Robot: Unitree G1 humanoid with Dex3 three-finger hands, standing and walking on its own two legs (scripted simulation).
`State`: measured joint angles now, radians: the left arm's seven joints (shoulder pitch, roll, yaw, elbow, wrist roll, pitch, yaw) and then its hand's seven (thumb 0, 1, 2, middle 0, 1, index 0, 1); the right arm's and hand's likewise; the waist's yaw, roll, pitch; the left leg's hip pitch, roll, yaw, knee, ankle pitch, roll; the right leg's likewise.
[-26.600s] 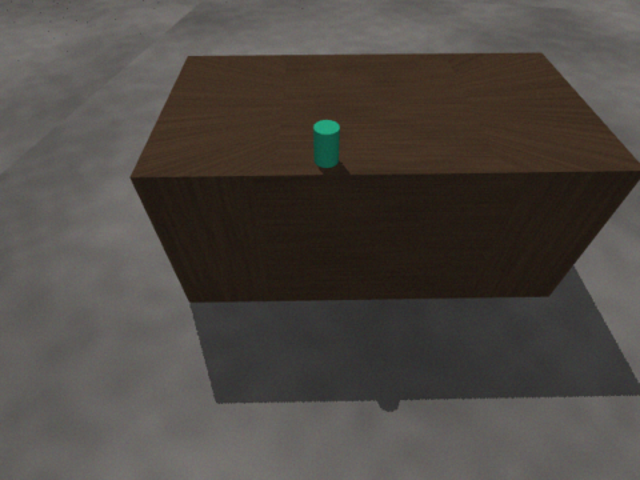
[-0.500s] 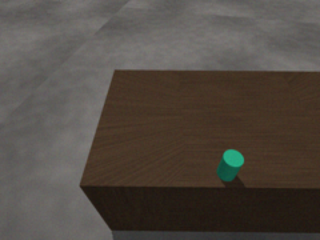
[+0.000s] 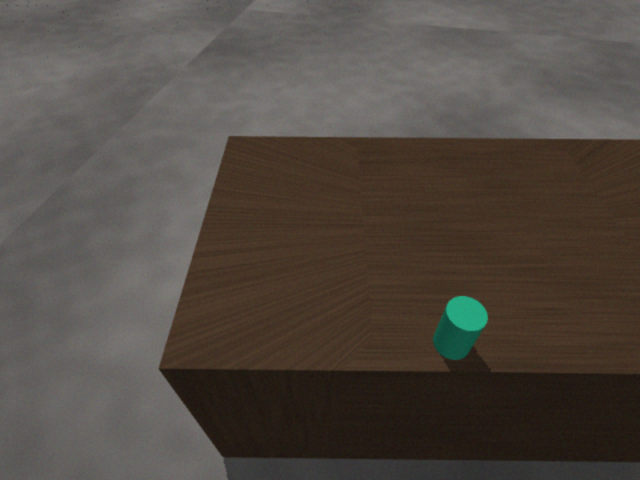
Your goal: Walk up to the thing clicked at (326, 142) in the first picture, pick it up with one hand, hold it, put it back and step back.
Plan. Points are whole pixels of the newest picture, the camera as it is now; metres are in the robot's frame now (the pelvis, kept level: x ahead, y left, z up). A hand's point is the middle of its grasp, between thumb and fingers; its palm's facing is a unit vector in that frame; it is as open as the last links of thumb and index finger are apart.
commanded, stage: stand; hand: right
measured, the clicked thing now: (458, 328) +0.40 -0.22 -0.13
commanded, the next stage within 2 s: none
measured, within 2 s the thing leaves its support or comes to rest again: neither
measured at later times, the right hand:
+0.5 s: hand out of the picture +0.08 -0.25 -0.16, palm faces -0.03 +0.94 -0.35, open 8.5 cm
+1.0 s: hand out of the picture +0.08 -0.25 -0.16, palm faces -0.03 +0.94 -0.34, open 7.4 cm
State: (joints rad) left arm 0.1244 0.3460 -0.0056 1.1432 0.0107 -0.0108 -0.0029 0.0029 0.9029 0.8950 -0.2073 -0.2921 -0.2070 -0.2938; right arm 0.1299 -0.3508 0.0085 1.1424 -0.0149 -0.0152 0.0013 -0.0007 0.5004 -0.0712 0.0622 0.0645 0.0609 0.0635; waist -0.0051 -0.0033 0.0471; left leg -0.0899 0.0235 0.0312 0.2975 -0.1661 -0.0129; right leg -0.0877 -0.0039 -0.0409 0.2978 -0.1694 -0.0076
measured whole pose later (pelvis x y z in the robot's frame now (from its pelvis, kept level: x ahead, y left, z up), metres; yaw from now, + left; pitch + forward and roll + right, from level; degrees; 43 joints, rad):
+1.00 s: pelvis +0.01 +0.00 +0.00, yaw +0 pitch -2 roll +0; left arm 0.12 0.35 -0.01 1.13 0.01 -0.01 0.00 0.00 0.91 0.90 -0.21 -0.30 -0.21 -0.30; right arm 0.11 -0.35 0.00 1.13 -0.01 -0.01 0.00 0.01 -0.90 -0.89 0.20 0.30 0.20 0.30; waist 0.00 0.00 0.05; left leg -0.08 0.02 0.03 0.29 -0.18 -0.01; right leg -0.08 -0.01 -0.04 0.30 -0.18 -0.01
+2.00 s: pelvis +0.01 +0.00 +0.00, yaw +0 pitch -2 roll +0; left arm 0.12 0.35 -0.01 1.12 0.01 -0.02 0.00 0.00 0.91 0.90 -0.21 -0.30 -0.21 -0.30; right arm 0.12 -0.35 0.00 1.13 -0.01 -0.01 0.00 0.01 -0.90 -0.89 0.20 0.30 0.20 0.30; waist -0.01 0.00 0.05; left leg -0.08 0.02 0.03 0.29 -0.18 -0.01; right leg -0.08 -0.01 -0.05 0.29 -0.18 -0.01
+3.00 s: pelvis -0.07 +0.05 -0.02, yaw +2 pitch -1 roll -2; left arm -0.01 0.41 0.06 0.90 0.01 0.07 0.03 0.00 0.91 0.90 -0.21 -0.30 -0.21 -0.30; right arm 0.16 -0.36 -0.05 0.96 -0.02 0.03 0.01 0.01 -0.90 -0.89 0.20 0.30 0.20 0.30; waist -0.04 -0.05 0.20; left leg -0.29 -0.01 -0.03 0.64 -0.33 0.04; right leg -0.47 0.10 0.14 1.06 -0.55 -0.03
